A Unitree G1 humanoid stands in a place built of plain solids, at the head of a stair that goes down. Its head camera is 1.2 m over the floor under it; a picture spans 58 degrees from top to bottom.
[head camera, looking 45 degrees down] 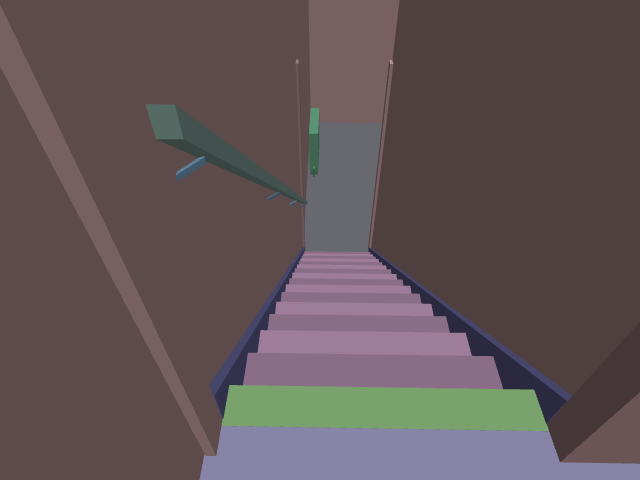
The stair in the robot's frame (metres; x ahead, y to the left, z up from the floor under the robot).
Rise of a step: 0.20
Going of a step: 0.23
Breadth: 0.89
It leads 1 degrees to the right of straight ahead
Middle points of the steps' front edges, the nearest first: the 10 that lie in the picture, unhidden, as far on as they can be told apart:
0.59 -0.18 0.00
0.82 -0.18 -0.21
1.05 -0.19 -0.41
1.28 -0.19 -0.61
1.51 -0.19 -0.82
1.73 -0.20 -1.02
1.96 -0.20 -1.22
2.19 -0.20 -1.42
2.42 -0.21 -1.63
2.65 -0.21 -1.83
